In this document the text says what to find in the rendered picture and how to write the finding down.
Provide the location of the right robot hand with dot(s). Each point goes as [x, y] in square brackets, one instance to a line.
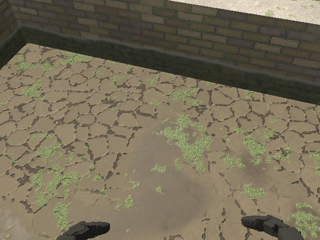
[272, 226]

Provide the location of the left robot hand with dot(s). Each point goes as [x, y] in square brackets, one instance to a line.
[85, 230]

